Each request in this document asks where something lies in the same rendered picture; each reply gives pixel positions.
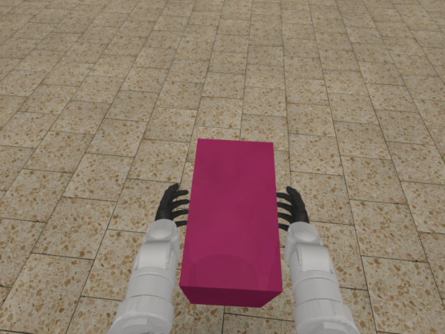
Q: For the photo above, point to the robot right hand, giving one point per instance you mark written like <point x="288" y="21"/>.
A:
<point x="297" y="208"/>

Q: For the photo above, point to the robot left hand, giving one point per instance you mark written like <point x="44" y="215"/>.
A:
<point x="165" y="210"/>

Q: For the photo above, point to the left robot forearm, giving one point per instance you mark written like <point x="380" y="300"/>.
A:
<point x="148" y="303"/>

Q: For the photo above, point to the right robot forearm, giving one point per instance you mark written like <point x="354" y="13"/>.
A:
<point x="319" y="305"/>

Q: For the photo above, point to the carton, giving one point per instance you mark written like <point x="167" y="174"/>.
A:
<point x="232" y="246"/>

